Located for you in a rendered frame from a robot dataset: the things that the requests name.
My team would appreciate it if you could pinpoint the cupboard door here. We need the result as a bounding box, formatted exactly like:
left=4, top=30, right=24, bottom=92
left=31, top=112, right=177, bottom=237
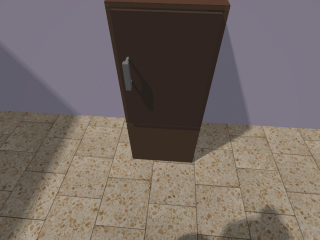
left=110, top=8, right=223, bottom=127

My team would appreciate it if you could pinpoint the handle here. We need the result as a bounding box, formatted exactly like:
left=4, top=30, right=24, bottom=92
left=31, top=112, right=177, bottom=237
left=122, top=57, right=132, bottom=91

